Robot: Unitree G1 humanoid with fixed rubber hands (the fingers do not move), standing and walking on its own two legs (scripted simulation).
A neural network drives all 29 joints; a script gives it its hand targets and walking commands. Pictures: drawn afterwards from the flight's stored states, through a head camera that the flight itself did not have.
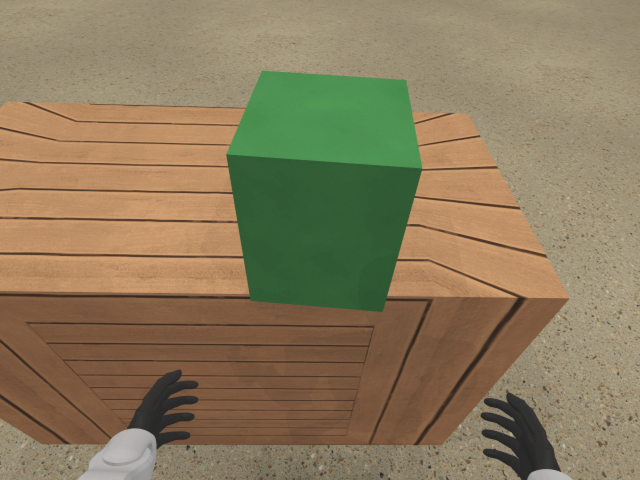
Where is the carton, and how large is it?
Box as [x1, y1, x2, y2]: [226, 71, 421, 311]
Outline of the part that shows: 262,71 226,154 250,299 257,301 382,311 421,171 421,163 405,80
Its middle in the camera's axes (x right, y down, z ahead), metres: +0.01 -0.07 +0.56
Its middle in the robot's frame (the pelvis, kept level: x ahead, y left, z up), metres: +0.46 +0.02 +0.12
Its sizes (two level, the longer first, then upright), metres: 0.206 0.200 0.261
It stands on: a pedestal, 0.76 m high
